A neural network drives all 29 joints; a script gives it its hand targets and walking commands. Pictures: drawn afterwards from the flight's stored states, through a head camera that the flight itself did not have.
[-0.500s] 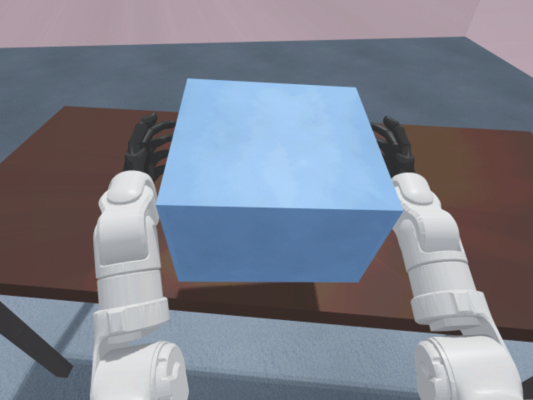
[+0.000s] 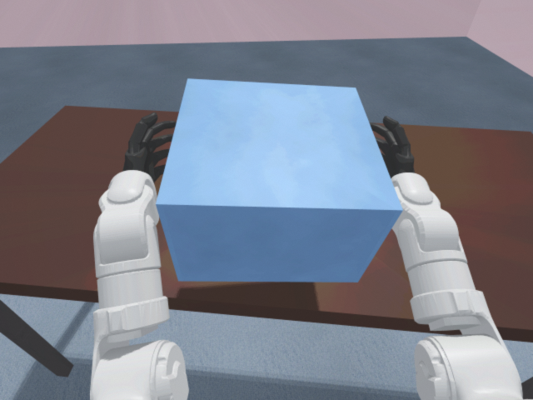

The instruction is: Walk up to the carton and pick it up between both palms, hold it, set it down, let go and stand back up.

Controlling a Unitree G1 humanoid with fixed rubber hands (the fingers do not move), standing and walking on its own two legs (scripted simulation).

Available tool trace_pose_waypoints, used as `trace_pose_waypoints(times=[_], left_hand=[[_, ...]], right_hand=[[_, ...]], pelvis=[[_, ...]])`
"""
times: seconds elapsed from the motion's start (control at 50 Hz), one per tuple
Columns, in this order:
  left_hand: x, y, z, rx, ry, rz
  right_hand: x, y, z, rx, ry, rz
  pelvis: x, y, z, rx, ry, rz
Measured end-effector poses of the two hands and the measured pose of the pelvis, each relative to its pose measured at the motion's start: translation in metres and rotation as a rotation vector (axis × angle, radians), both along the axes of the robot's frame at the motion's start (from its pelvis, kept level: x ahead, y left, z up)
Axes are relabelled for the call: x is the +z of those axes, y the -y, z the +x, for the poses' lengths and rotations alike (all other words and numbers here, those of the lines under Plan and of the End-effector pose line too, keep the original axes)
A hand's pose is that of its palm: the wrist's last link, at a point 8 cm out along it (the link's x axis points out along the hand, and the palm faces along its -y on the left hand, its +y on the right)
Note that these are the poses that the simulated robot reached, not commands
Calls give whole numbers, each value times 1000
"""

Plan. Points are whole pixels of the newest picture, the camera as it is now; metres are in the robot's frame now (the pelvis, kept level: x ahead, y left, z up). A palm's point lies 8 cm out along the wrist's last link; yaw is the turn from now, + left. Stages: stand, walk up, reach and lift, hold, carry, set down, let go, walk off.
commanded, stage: hold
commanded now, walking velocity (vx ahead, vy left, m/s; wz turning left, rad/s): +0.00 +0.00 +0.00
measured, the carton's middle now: (271, 179) +0.38 +0.00 +0.16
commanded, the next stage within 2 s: none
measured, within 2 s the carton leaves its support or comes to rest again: neither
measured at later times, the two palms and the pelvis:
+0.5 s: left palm (141, 172) +0.36 +0.17 +0.20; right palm (395, 173) +0.36 -0.18 +0.19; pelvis +0.00 +0.00 +0.00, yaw +0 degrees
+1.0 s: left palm (141, 172) +0.36 +0.17 +0.20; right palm (395, 173) +0.36 -0.18 +0.19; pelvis +0.00 +0.00 +0.00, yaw +0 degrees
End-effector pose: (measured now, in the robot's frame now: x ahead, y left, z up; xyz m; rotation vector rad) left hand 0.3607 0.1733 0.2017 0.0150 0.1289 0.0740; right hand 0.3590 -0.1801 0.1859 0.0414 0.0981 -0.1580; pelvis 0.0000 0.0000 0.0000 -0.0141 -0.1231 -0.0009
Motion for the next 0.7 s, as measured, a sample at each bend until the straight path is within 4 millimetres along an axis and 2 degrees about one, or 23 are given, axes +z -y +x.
trace_pose_waypoints(times=[0.7], left_hand=[[-1, 0, 0, 2, -1, 0]], right_hand=[[-1, 0, 0, 1, 0, 1]], pelvis=[[0, 0, 0, 3, -1, 0]])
